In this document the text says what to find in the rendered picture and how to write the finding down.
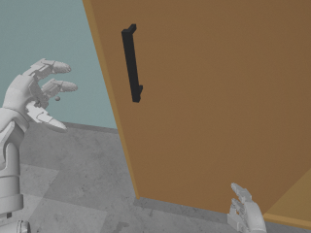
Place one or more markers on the handle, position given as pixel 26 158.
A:
pixel 130 58

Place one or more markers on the robot right hand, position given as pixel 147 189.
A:
pixel 250 217

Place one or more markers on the robot left upper arm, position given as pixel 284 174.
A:
pixel 18 226

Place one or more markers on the robot left forearm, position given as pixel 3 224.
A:
pixel 13 125

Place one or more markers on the robot left hand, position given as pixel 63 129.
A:
pixel 24 89

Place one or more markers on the wardrobe door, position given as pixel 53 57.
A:
pixel 296 202
pixel 226 96

